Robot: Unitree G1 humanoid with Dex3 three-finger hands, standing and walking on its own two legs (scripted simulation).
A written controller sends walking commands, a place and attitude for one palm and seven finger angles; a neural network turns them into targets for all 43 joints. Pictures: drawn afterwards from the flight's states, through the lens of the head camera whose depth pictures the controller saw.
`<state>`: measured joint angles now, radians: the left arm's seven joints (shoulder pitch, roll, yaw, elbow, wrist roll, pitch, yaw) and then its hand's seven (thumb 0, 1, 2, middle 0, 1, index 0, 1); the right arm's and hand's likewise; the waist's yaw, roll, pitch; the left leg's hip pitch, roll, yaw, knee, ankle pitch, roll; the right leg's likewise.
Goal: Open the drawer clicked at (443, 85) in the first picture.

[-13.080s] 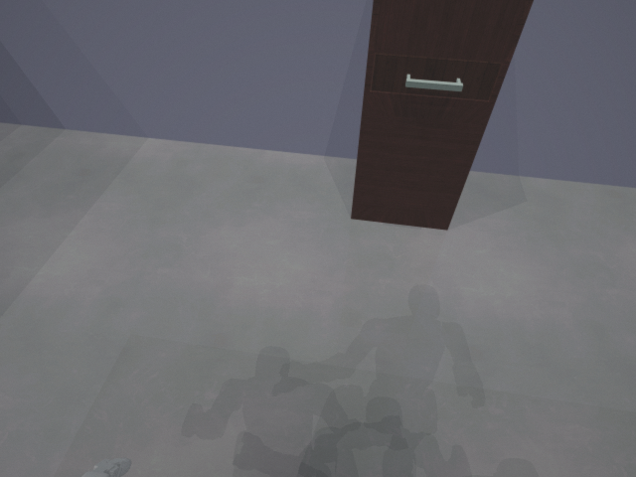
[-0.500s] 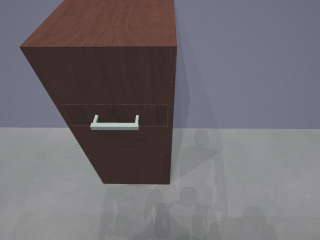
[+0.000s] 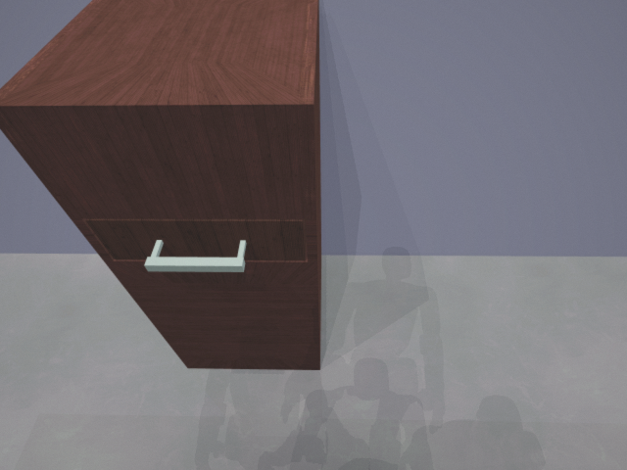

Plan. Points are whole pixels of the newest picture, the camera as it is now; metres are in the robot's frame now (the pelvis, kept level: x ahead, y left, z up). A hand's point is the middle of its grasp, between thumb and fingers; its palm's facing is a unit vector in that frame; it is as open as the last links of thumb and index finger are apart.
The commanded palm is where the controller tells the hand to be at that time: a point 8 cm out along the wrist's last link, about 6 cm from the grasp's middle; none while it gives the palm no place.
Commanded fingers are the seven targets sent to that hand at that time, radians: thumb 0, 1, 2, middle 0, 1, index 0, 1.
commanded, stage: shuffle to correct the standing spot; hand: left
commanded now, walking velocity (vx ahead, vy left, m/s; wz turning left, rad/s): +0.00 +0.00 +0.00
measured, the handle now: (198, 255) +0.48 +0.25 -0.09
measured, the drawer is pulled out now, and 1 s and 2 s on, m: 0.00 0.00 0.00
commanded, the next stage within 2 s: come to a stop and stand still in 0.28 s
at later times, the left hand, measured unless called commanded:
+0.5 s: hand out of the picture -0.01 +0.19 -0.17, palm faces +0.06 -0.97 -0.24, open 7.3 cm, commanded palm none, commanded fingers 0.00 0.90 0.90 -0.20 -0.30 -0.20 -0.30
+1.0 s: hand out of the picture -0.05 +0.14 -0.17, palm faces +0.05 -0.98 -0.17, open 7.3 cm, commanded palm none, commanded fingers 0.00 0.90 0.90 -0.20 -0.30 -0.20 -0.30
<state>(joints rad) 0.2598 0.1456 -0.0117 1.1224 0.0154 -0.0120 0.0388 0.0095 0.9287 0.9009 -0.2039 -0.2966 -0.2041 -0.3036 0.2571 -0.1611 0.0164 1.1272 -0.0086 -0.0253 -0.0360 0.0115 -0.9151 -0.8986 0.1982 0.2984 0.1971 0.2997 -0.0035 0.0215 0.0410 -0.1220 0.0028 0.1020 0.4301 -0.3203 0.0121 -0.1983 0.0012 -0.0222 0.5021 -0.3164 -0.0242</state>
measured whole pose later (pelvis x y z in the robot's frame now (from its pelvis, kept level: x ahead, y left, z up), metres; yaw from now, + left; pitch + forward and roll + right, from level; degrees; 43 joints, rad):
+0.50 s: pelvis -0.03 +0.00 +0.00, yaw +1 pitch -1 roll +2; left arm 0.23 0.18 0.04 1.02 0.03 0.02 0.05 0.00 0.91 0.90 -0.21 -0.30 -0.21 -0.30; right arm 0.18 -0.19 -0.04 1.01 0.00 0.03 -0.02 0.01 -0.91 -0.90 0.20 0.30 0.20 0.30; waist 0.03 -0.04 0.08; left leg -0.30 0.00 0.04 0.67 -0.39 -0.02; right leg -0.25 -0.04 -0.02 0.56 -0.30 -0.03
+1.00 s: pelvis -0.03 -0.02 +0.00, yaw +1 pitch +0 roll +1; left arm 0.34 0.10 0.00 1.10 0.02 -0.02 0.02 0.00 0.91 0.90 -0.20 -0.30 -0.20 -0.30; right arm 0.33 -0.14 0.00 1.13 -0.01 0.01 -0.03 0.01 -0.91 -0.90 0.20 0.30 0.20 0.30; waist -0.01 0.01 0.02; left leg -0.29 0.04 0.04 0.63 -0.36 0.00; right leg -0.14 0.04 -0.07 0.46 -0.33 -0.09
